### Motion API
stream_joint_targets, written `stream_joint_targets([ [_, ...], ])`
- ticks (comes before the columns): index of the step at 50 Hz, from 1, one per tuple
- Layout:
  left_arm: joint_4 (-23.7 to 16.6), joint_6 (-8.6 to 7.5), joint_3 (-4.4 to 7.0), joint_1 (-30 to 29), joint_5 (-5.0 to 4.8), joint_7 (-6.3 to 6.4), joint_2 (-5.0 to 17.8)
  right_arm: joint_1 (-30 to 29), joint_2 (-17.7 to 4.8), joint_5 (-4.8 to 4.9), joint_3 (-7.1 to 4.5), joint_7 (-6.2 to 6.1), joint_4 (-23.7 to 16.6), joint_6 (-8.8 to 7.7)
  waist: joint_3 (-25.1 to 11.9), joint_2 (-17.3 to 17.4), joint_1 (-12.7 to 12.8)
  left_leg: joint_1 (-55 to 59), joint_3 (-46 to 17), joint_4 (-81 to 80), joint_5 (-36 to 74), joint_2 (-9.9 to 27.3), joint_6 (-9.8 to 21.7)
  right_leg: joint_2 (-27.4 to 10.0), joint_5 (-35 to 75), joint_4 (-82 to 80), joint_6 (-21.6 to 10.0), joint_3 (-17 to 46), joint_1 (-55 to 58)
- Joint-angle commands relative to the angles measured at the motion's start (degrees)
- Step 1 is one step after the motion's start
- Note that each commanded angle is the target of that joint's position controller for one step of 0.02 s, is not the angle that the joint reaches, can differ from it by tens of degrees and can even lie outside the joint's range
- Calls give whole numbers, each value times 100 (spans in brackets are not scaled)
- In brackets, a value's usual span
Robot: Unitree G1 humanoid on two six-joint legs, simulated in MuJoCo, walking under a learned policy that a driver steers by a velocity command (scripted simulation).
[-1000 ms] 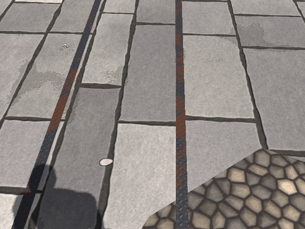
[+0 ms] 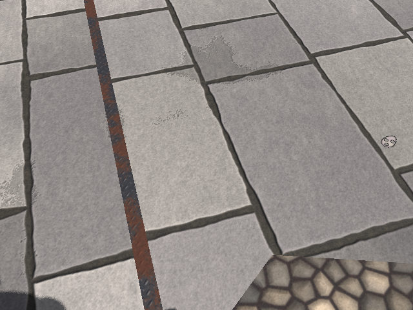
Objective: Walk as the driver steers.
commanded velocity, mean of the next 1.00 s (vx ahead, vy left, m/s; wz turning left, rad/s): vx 0.06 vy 0.00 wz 0.26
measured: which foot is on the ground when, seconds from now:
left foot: down 0.00-0.30, up 0.32-0.60, down 0.62-1.00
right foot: up 0.00-0.26, down 0.28-0.62, up 0.64-1.00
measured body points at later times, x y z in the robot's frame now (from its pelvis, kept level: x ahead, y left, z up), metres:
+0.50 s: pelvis +0.10 -0.02 +0.00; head +0.13 -0.02 +0.45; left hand +0.18 +0.27 -0.11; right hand +0.23 -0.28 -0.13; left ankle +0.08 +0.09 -0.68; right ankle +0.15 -0.15 -0.73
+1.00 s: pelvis +0.10 +0.03 +0.01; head +0.12 +0.06 +0.46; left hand +0.13 +0.33 -0.12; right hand +0.31 -0.18 -0.09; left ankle +0.09 +0.10 -0.73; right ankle +0.18 -0.12 -0.69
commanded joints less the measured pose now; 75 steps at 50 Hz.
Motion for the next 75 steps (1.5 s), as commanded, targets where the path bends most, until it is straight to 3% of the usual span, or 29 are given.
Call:
stream_joint_targets([
  [1, -291, 8, 151, 400, 38, 69, 411, 260, -306, -90, 4, 13, -45, -47, -761, 297, 150, 1133, -1388, -1033, 3734, 1629, 1130, -627, 400, -260, 124, 5, -593],
  [6, -435, 177, 33, -18, 89, 148, 104, 179, -717, -99, -54, -124, 160, 56, -928, 565, 226, 587, -560, -1072, 4102, 1359, 1053, -621, 1301, -2508, 312, -310, 137],
  [13, -480, 305, 170, -659, 147, 193, 473, 385, -563, 104, 16, -178, 392, 312, -516, 485, 125, 352, -965, -797, 499, 1132, 588, -462, 2195, -4521, 78, -421, 955],
  [15, -549, 308, 323, -521, 168, 288, 1072, 834, -517, 18, 17, -182, 376, 316, -599, -155, -100, -123, -856, -91, -724, 566, 168, -1183, 3536, -4497, -257, 118, 1669],
  [16, -484, 356, 407, -539, 91, 320, 1276, 999, -336, 56, 30, -224, 293, 344, -671, -980, -239, -537, -363, 398, -1499, 121, -12, -1551, 3143, -4643, -707, 455, 1724],
  [20, -622, 258, 389, -502, 179, 386, 982, 380, -711, 129, -185, -345, -73, 656, -801, -1038, 189, -1243, -468, 3589, -3020, 228, -404, -2614, 3710, -5271, -1520, 1386, 1474],
  [22, -731, 218, 381, -1114, 58, 422, 934, 632, -533, 161, -211, -351, -95, 806, -741, -624, -167, -1085, -652, 3542, -2582, 568, -496, -2313, 3403, -5292, -1194, 706, 1092],
  [25, -701, 317, 425, -1412, 67, 423, 1013, 507, -305, 130, -168, -310, -223, 895, -766, -751, -141, -313, -194, 2561, -1915, 511, -559, -1897, 3301, -5258, -904, -205, 624],
  [28, -624, 382, 464, -1352, 1, 413, 1110, 524, -469, 161, -235, -167, -358, 929, -949, -849, -109, 178, 61, 1526, -1268, 402, -422, -1970, 3091, -4958, -825, -419, 803],
  [30, -551, 421, 446, -1285, -84, 388, 1033, 829, -534, 110, -318, -105, -292, 951, -965, -580, -242, 910, 241, 549, -564, 144, -153, -1791, 2142, -4376, -458, -699, 499],
  [31, -429, 459, 405, -973, -25, 340, 810, 889, -749, 49, -400, -128, -325, 952, -718, 179, -177, 1304, -391, -61, 72, 414, 90, -1432, 1174, -3460, -42, -1154, -148],
  [32, -666, 482, 286, -991, 236, 290, 433, 930, -1565, 6, -567, -238, -546, 950, -485, 2110, -3, 1756, -2777, -512, 1870, 2058, 891, -555, -1129, -1551, 563, -1560, -1781],
  [33, -956, 431, 317, -1736, 216, 307, 587, 1206, -1601, -245, -512, -171, -624, 806, -806, 1717, -440, 1378, -3623, -927, 1505, 2527, 1645, -251, -1429, -557, 445, -453, -2025],
  [34, -978, 425, 379, -1790, 89, 328, 795, 951, -1474, -245, -491, -159, -683, 669, -661, 1104, -280, 1317, -3236, -930, 1021, 2281, 1504, -358, -962, -199, 320, -198, -2153],
  [36, -764, 450, 457, -1510, 100, 408, 944, 304, -1134, 35, -418, -238, -862, 592, -588, 640, -5, 1270, -2517, -770, 619, 1757, 869, -534, 7, -361, 261, -86, -2151],
  [44, -778, 395, 340, -1417, 63, 346, 594, 590, -847, 48, -308, -425, -858, 647, -872, 782, -101, 1734, -2040, -713, 1119, 1455, 821, -451, 917, -1793, 510, -128, -1483],
  [51, -708, 338, 304, -1369, -4, 222, 669, 356, -843, -10, -276, -333, -813, 690, -507, 878, -199, 1070, -2208, -754, 514, 1376, 971, -400, 532, -3259, 482, -350, -158],
  [54, -569, 245, 258, -1055, 33, 137, 570, 236, -703, 71, -196, -331, -750, 716, -540, 671, 79, 1017, -2132, -419, 905, 1162, 691, -343, 1724, -4919, 277, -458, 755],
  [55, -538, 221, 275, -946, 108, 120, 727, 391, -651, 56, -173, -331, -713, 690, -674, 509, 62, 845, -2068, -326, 772, 1021, 462, -585, 2396, -5084, 169, -234, 1303],
  [57, -480, 251, 366, -985, 138, 110, 1211, 735, -444, -50, -149, -276, -722, 592, -865, -772, -375, 379, -1181, 157, -607, 174, -7, -1316, 3647, -4697, -431, 364, 1713],
  [59, -442, 240, 230, -1021, 118, 56, 633, 348, -456, -40, -141, -279, -654, 627, -812, -773, -98, 620, -794, 370, -1392, 8, -214, -1198, 776, -5210, -526, 518, 1215],
  [61, -364, 207, 336, -713, 54, 69, 1051, 97, -548, 78, -204, -289, -731, 671, -172, -1033, 119, -93, -387, 1149, -2126, -152, -181, -1500, -1347, -5781, -774, 1204, 973],
  [64, -341, 106, 383, -598, -21, 146, 1197, 33, -508, 161, -242, -214, -765, 460, 350, -996, 129, -622, -451, 1752, -2072, 294, -48, -2108, -1327, -6160, -1148, 1923, 849],
  [69, -456, 123, 329, -1018, -118, 55, 972, 1030, -401, 135, -344, -131, -198, 295, -144, -578, -419, 1893, 20, 162, -845, 35, 23, -1174, -6, -5352, -672, 419, -96],
  [70, -529, 93, 239, -1170, -76, 31, 697, 1555, -560, 160, -407, -153, -62, 297, -268, -109, -622, 2480, -657, -147, -1124, 495, 153, -894, 262, -4469, -446, 57, -573],
  [71, -717, 11, 129, -1238, -34, 13, 291, 2096, -1058, 156, -519, -199, -2, 289, -423, 1371, -688, 3246, -2687, -1013, -1884, 1658, 690, -242, 251, -2583, -44, -744, -1692],
  [72, -918, -101, 183, -1510, -123, 21, 552, 2301, -1279, 78, -543, -124, 8, 213, -161, 1811, -785, 3097, -4397, -1617, -2243, 2539, 1436, -125, -736, -1396, -57, -407, -2607],
  [73, -894, -155, 253, -1419, -214, -12, 810, 1898, -949, 55, -428, -122, -91, 139, 178, 1094, -501, 2960, -4136, -1566, -2403, 2549, 1426, -550, -462, -727, -193, -86, -3041],
  [75, -723, -198, 252, -1235, -174, -86, 779, 1427, -740, 46, -340, -119, -258, 95, 190, 575, -284, 2842, -2986, -1659, -1870, 2088, 951, -891, 618, -719, -377, -121, -3072],
])
Keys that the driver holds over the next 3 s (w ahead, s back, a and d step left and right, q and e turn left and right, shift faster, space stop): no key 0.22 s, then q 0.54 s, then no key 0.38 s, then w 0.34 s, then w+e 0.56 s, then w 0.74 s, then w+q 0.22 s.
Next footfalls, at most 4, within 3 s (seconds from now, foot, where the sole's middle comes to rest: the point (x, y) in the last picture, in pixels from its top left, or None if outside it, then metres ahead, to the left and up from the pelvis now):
0.28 right None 0.19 -0.15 -0.77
0.62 left None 0.13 0.11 -0.77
1.10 right None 0.20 -0.10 -0.77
1.88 right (200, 274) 0.56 0.05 -0.77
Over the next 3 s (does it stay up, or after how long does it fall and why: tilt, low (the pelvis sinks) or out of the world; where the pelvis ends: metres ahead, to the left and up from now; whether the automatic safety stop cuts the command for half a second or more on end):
stays up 0.99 0.12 0.00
